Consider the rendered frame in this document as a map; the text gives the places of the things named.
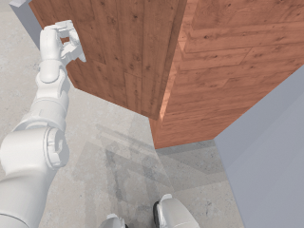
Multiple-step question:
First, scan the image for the robot right shin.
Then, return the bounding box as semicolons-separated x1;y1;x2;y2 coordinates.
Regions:
158;194;172;228

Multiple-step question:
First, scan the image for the left robot upper arm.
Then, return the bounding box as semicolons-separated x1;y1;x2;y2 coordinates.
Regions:
0;126;70;228

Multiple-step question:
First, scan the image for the handle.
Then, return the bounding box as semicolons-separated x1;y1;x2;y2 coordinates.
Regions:
9;0;43;50

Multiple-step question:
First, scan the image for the robot left forearm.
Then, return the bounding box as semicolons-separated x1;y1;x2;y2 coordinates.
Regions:
0;59;70;172

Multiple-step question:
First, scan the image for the robot left hand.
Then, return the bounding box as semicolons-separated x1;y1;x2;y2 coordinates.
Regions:
40;20;86;67

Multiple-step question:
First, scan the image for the robot left shin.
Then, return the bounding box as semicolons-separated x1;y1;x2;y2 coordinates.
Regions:
106;214;117;219

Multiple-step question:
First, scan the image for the cupboard door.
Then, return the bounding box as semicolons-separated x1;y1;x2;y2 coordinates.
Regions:
28;0;187;121

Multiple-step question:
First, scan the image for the robot shin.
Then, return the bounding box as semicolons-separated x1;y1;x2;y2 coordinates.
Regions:
106;214;117;219
158;194;172;228

